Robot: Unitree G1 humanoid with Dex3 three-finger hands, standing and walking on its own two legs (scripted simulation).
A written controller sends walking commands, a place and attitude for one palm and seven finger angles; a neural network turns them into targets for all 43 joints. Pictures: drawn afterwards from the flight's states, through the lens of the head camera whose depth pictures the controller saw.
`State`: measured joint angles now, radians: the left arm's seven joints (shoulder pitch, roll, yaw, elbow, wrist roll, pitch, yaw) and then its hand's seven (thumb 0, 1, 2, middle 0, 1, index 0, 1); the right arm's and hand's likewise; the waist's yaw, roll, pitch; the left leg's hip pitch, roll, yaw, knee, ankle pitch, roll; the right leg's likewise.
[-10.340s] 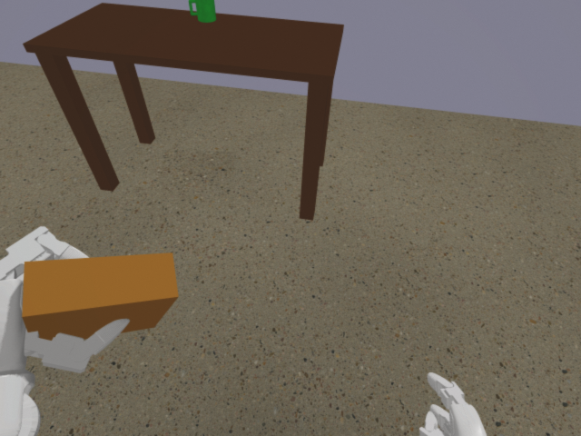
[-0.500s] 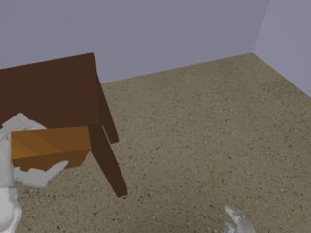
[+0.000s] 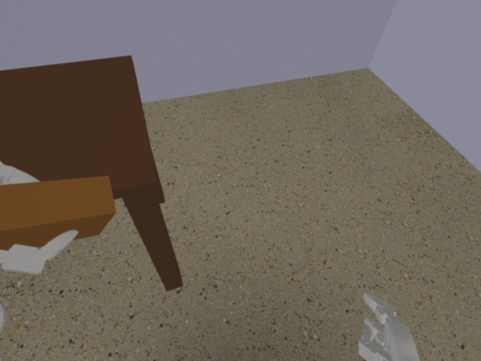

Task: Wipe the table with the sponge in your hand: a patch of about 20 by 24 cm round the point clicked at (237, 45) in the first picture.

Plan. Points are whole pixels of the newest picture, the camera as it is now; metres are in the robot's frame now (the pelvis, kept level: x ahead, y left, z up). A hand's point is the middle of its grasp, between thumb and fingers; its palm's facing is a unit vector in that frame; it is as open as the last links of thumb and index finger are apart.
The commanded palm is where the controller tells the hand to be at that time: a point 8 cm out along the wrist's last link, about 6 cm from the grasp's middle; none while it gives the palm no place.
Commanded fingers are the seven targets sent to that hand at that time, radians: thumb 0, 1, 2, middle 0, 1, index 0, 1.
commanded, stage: come to a stop and stand still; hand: left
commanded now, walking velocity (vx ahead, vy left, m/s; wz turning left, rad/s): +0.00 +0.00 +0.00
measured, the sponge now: (69, 213) +0.26 +0.25 +0.14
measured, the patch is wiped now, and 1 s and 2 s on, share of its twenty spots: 0.00 0.00 0.00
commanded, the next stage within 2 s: look again from close up in 0.48 s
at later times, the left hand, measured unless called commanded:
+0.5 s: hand (10, 250) +0.20 +0.29 +0.15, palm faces +0.42 -0.86 -0.29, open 9.2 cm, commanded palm +0.14 +0.32 +0.18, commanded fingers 0.00 0.10 1.30 -1.20 -1.60 -1.20 -1.60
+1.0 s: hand (49, 255) +0.19 +0.24 +0.16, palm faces +0.43 -0.83 -0.36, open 9.2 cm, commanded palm +0.14 +0.27 +0.18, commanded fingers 0.00 0.10 1.30 -1.20 -1.60 -1.20 -1.60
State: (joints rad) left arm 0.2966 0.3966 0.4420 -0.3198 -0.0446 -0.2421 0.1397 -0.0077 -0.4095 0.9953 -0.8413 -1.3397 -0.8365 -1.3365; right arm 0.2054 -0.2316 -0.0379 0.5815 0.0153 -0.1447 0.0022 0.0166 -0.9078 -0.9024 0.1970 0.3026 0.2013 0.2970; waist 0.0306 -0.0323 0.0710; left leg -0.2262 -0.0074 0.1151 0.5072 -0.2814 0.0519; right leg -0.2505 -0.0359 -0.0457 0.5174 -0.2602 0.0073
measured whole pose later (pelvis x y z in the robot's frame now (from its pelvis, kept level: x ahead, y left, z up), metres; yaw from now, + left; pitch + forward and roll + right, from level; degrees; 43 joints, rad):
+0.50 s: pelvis -0.02 +0.04 +0.00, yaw +0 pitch -2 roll -1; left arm 0.35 0.31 0.31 -0.40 -0.02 -0.20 0.12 -0.01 -0.41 1.00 -0.84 -1.34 -0.84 -1.34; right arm 0.21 -0.17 0.05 0.57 -0.02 -0.11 -0.01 0.02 -0.90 -0.90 0.20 0.30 0.21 0.30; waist 0.05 -0.03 0.06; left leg -0.19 -0.05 0.13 0.44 -0.23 0.09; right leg -0.20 -0.05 0.01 0.43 -0.19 0.01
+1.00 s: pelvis -0.01 -0.02 +0.01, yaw +2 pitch -1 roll -1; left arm 0.40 0.33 0.32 -0.38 -0.02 -0.19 0.11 -0.01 -0.41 1.00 -0.84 -1.34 -0.84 -1.34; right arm 0.23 -0.21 0.02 0.56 -0.02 -0.09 -0.04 0.02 -0.90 -0.90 0.20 0.30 0.20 0.30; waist 0.03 0.01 0.02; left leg -0.19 0.02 0.06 0.40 -0.20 0.02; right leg -0.15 0.02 -0.06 0.31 -0.14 -0.01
